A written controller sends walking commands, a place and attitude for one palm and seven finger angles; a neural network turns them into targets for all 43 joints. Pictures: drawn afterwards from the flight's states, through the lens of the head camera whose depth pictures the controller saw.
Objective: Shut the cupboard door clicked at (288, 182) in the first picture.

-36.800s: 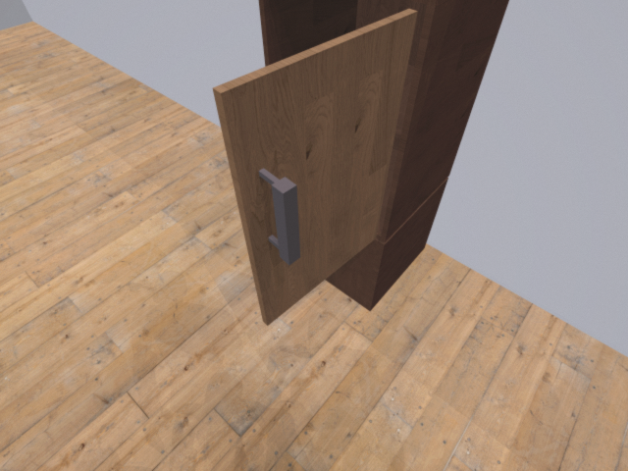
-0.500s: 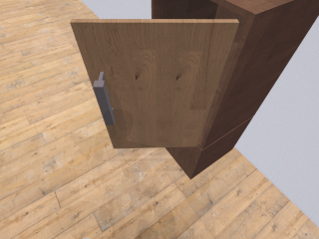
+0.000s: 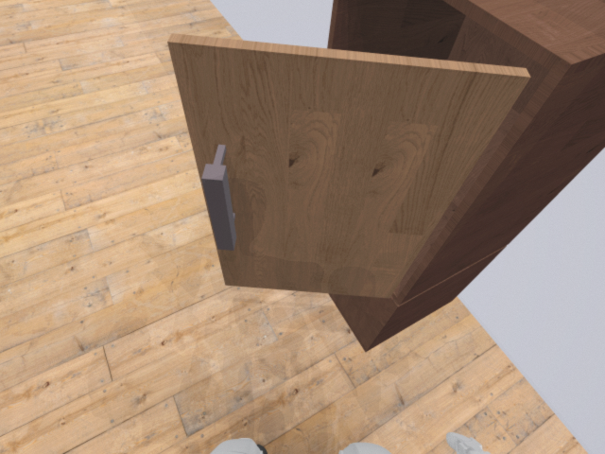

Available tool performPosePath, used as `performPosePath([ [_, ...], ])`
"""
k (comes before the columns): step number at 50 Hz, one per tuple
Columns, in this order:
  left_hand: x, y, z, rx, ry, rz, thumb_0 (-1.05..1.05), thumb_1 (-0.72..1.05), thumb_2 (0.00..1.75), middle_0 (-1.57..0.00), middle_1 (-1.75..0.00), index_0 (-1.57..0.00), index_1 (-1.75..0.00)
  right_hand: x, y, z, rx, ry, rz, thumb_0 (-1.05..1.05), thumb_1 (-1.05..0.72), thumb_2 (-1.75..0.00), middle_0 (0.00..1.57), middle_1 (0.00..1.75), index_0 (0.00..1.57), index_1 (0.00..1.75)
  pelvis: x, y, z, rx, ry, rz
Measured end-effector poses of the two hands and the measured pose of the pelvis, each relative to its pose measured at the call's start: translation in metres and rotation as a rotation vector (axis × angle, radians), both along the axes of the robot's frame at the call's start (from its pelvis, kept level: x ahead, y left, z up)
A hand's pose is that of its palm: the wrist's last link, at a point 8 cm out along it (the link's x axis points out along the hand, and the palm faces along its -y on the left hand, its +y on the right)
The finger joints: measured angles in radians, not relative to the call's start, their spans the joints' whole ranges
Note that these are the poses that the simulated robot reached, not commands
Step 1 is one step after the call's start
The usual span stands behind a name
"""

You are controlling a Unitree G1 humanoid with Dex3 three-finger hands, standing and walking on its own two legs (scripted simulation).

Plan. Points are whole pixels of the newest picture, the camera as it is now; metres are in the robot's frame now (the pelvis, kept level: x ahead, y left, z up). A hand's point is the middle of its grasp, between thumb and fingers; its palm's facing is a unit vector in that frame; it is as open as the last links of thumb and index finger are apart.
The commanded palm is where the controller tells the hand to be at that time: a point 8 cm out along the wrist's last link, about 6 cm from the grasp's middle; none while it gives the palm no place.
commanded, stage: come to a stop and stand still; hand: left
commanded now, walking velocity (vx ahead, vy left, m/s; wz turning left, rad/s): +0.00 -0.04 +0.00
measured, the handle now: (224, 200) +0.45 +0.16 +0.02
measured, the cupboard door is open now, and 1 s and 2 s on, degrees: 58 58 58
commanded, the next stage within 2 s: none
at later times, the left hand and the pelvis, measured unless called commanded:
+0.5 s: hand out of the picture -0.01 +0.16 -0.18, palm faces +0.00 -0.98 -0.22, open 7.4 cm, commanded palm none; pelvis -0.06 -0.02 -0.02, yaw +0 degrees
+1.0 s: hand out of the picture -0.13 +0.18 -0.18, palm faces +0.06 -0.98 -0.21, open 7.4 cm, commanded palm none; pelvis -0.10 -0.01 +0.00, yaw +2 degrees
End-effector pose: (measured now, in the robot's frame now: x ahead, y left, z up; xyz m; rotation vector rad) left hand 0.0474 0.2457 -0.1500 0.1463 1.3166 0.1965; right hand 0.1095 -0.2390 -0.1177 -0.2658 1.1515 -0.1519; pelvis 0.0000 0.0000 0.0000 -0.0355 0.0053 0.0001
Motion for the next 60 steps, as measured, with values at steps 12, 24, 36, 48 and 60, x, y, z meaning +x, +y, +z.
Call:
performPosePath([
  [12,-0.026,-0.014,-0.002,0.055,-0.068,-0.111,0.00,0.91,0.90,-0.20,-0.30,-0.19,-0.30,-0.049,-0.022,-0.021,0.070,-0.075,-0.073,0.01,-0.91,-0.90,0.20,0.29,0.20,0.30,-0.032,-0.020,-0.020,0.035,-0.034,-0.017],
  [24,-0.059,-0.039,0.001,0.004,-0.119,-0.095,0.00,0.91,0.90,-0.20,-0.30,-0.20,-0.30,-0.166,-0.018,-0.037,0.100,0.120,-0.133,0.01,-0.91,-0.90,0.20,0.29,0.19,0.30,-0.059,-0.022,-0.018,0.031,-0.049,0.005],
  [36,-0.129,-0.028,-0.002,-0.005,0.017,-0.039,0.00,0.91,0.90,-0.20,-0.30,-0.20,-0.30,-0.205,-0.010,-0.030,0.090,0.198,-0.141,0.01,-0.91,-0.90,0.20,0.29,0.20,0.30,-0.073,-0.018,-0.011,0.018,-0.051,0.012],
  [48,-0.177,-0.017,0.002,-0.013,0.070,0.012,0.00,0.91,0.90,-0.20,-0.30,-0.20,-0.30,-0.158,-0.019,-0.015,0.041,0.082,-0.061,0.01,-0.91,-0.90,0.20,0.29,0.20,0.30,-0.092,-0.010,-0.004,0.012,-0.055,0.028],
  [60,-0.173,0.021,-0.010,0.011,-0.001,0.016,0.00,0.91,0.90,-0.20,-0.30,-0.20,-0.30,-0.155,-0.023,-0.006,-0.042,-0.002,-0.028,0.01,-0.91,-0.90,0.20,0.29,0.20,0.30,-0.117,0.008,-0.014,-0.010,-0.091,0.031],
])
